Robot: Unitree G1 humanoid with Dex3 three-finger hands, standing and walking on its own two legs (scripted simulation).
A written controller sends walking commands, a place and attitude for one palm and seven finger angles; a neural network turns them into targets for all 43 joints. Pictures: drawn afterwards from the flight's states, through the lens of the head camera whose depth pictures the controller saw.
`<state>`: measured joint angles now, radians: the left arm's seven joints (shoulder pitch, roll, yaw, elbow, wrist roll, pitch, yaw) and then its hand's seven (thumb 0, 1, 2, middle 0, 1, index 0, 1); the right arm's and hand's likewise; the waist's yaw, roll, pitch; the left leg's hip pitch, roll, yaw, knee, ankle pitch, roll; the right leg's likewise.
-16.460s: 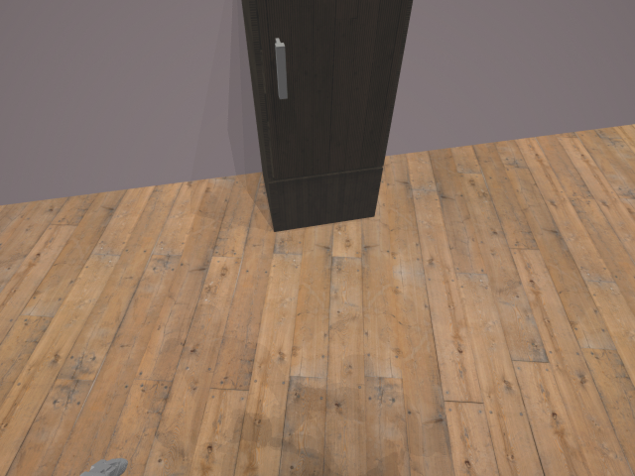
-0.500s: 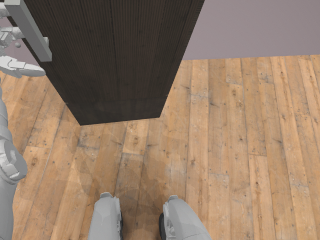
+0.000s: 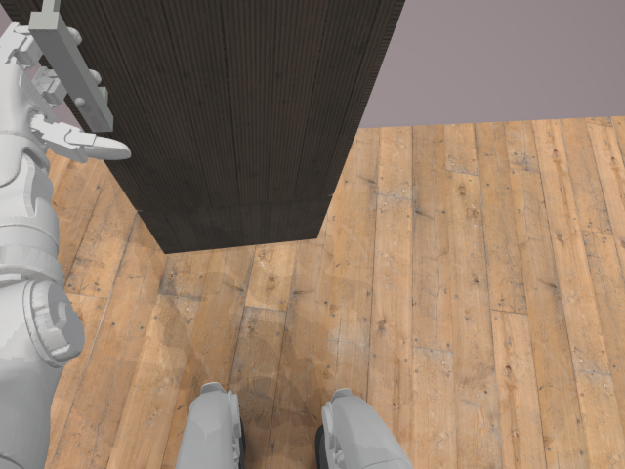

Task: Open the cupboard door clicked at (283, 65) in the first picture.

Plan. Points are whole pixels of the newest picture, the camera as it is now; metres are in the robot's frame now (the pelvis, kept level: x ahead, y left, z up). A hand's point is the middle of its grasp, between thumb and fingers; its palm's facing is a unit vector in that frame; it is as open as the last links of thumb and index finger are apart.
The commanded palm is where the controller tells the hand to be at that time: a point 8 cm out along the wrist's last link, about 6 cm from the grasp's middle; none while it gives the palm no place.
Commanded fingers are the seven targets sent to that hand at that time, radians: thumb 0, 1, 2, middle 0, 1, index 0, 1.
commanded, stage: slide the fingers in behind the handle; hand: left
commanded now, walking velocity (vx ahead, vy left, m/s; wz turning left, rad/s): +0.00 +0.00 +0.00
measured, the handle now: (79, 66) +0.58 +0.24 +0.07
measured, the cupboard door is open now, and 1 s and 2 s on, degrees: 0 0 11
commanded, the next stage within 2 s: close the thumb around the handle in 0.68 s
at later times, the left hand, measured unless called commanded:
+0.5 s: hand (101, 101) +0.53 +0.21 +0.07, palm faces +0.10 -1.00 -0.01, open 14.0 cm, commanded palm +0.51 +0.24 +0.07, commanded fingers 0.00 -0.50 0.30 -0.30 -1.20 -0.30 -1.20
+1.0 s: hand (102, 102) +0.53 +0.21 +0.07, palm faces +0.10 -1.00 -0.01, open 12.7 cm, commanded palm +0.51 +0.24 +0.07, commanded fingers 0.00 0.17 0.59 -0.35 -1.27 -0.35 -1.27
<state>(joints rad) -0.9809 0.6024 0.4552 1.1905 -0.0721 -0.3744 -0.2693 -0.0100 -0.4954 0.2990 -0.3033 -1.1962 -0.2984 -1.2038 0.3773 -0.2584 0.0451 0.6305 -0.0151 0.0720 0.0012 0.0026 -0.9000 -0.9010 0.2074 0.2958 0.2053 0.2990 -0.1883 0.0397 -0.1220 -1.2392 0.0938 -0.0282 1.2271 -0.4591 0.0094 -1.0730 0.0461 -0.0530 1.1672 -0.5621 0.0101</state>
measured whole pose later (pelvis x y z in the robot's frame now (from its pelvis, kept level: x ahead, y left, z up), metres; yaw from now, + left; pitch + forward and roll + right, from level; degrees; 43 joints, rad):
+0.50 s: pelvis +0.00 -0.01 +0.00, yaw +1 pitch +26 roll -5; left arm -0.98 0.55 0.42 1.20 -0.06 -0.41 -0.20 -0.01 -0.50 0.30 -0.30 -1.20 -0.29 -1.20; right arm 0.38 -0.26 0.03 0.64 -0.02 0.08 0.02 0.00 -0.90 -0.90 0.21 0.30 0.20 0.30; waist -0.19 0.04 -0.13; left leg -1.23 0.09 -0.03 1.22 -0.46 0.00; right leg -1.07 0.04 -0.05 1.17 -0.57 0.00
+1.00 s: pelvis +0.01 -0.01 +0.00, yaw +1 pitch +26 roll -5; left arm -0.96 0.53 0.42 1.18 -0.07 -0.41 -0.20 -0.01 -0.28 0.39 -0.30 -1.22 -0.30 -1.23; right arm 0.37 -0.26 0.03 0.64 -0.02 0.08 0.02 0.00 -0.90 -0.90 0.21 0.30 0.20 0.30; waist -0.18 0.04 -0.13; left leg -1.21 0.09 -0.03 1.21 -0.46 0.00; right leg -1.05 0.04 -0.05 1.17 -0.57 0.00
